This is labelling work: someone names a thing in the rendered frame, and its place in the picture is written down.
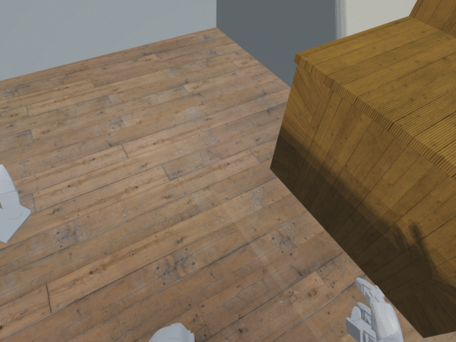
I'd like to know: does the counter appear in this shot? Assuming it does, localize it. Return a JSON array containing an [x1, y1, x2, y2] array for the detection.
[[270, 0, 456, 338]]

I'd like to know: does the robot right hand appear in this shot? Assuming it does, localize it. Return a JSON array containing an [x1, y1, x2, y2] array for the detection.
[[346, 278, 403, 342]]

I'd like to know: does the robot left thigh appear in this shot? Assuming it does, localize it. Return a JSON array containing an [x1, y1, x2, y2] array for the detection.
[[148, 325, 195, 342]]

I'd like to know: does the robot left hand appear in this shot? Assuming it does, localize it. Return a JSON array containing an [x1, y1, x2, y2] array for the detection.
[[0, 165, 31, 243]]

